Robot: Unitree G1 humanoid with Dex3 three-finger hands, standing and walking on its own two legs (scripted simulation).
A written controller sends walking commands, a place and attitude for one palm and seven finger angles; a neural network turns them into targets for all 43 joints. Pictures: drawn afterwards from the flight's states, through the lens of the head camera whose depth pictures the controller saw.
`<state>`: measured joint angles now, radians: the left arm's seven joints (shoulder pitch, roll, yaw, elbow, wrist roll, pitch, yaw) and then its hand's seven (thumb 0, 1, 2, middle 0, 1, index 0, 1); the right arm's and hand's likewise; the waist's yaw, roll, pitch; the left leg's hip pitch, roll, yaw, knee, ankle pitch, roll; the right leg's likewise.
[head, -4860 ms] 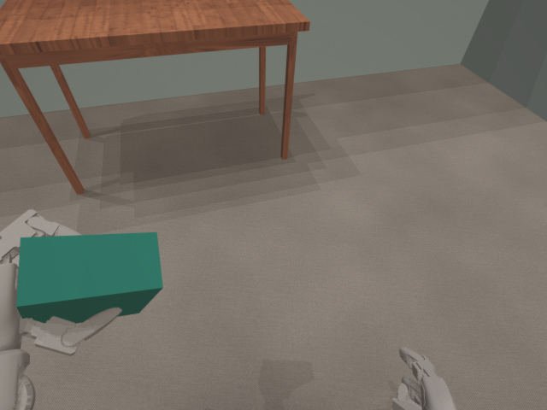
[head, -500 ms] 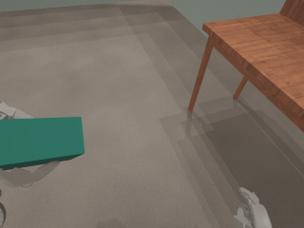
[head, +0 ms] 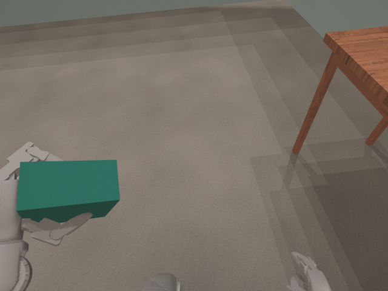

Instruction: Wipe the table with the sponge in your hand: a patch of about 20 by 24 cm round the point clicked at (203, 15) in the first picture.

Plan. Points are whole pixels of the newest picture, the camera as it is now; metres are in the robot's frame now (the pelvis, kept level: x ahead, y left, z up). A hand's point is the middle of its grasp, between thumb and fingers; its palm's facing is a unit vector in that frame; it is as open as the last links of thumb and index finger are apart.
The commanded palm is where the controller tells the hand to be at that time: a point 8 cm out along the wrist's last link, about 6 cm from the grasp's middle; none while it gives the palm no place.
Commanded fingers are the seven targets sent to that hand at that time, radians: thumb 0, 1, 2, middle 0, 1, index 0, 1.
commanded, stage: walk to a spot facing it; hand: left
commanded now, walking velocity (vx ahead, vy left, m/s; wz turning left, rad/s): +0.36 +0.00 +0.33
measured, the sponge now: (84, 193) +0.23 +0.19 +0.15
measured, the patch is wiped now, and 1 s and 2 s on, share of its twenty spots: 0.00 0.00 0.00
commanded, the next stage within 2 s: turn to face it in 0.94 s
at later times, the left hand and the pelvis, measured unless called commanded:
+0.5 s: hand (51, 136) +0.31 +0.26 +0.20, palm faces +0.46 -0.77 -0.45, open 10.3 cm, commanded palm +0.25 +0.31 +0.18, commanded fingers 0.00 0.10 1.30 -1.20 -1.60 -1.20 -1.60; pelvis +0.12 +0.01 +0.00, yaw +7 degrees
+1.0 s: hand (80, 108) +0.39 +0.25 +0.19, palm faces +0.53 -0.68 -0.51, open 10.3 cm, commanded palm +0.31 +0.28 +0.18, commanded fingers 0.00 0.10 1.30 -1.20 -1.60 -1.20 -1.60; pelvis +0.24 -0.03 +0.00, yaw +17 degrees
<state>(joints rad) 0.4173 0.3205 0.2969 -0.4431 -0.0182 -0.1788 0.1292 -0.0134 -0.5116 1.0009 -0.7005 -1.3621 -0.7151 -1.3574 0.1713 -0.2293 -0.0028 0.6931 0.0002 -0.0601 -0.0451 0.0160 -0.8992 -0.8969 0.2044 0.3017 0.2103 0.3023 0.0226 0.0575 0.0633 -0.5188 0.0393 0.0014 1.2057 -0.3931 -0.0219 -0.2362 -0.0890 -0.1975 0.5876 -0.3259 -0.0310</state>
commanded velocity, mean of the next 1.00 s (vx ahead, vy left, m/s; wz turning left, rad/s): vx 0.23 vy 0.00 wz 0.39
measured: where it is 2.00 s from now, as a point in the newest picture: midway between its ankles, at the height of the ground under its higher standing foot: outside the picture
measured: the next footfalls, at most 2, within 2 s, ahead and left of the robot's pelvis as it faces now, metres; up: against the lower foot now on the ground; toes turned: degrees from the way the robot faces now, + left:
left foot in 0.30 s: +0.16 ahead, +0.14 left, +0.00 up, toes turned +15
right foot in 0.68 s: +0.29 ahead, -0.12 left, +0.00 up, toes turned -1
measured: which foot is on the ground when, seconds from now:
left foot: up 0.00-0.28, down 0.30-0.68, up 0.70-1.00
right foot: down 0.00-0.30, up 0.32-0.66, down 0.68-1.00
